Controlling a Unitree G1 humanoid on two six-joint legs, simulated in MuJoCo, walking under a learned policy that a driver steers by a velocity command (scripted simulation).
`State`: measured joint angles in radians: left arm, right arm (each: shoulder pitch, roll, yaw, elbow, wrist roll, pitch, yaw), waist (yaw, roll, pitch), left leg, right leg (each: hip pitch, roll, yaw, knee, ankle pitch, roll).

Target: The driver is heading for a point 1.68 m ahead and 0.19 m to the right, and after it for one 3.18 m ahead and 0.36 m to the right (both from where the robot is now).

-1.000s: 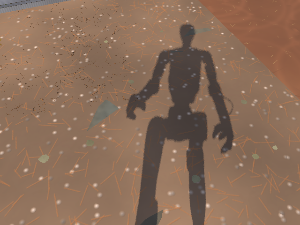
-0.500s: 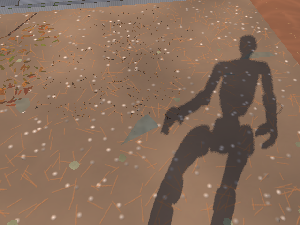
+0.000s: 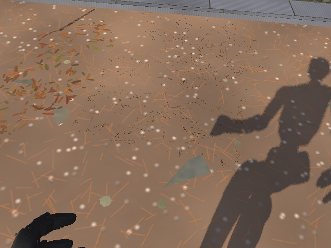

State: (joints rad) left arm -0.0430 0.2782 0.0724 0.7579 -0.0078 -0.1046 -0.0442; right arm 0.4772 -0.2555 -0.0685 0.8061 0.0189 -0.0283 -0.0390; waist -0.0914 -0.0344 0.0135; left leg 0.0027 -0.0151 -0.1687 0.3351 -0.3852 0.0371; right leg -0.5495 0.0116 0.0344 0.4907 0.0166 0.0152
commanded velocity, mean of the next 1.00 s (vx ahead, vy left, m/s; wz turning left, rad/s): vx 0.07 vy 0.00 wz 0.09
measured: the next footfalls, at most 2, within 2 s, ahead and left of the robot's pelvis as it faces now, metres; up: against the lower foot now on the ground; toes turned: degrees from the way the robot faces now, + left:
right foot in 0.04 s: +0.20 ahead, -0.13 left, +0.00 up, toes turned +2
left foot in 0.38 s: +0.18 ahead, +0.12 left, +0.00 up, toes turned +2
